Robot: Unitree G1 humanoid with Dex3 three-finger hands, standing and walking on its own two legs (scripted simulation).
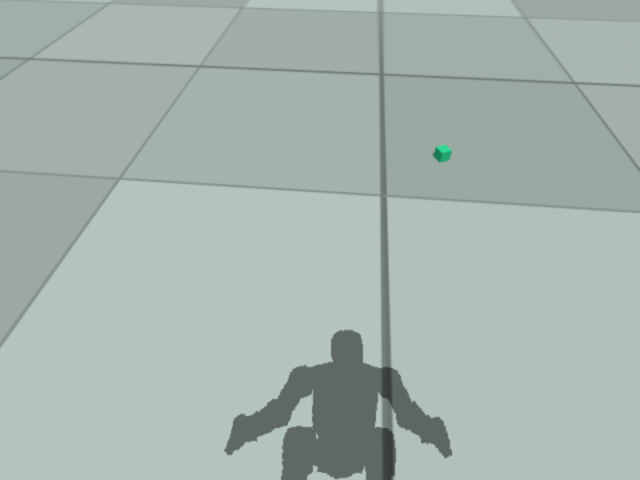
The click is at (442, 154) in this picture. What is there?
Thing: cube
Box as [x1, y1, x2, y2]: [433, 145, 451, 162]
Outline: 446,145 438,146 435,149 433,156 439,162 449,159 451,150
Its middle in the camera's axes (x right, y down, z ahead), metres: +0.66 -0.48 +2.11
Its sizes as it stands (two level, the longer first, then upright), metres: 0.061 0.061 0.061
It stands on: the floor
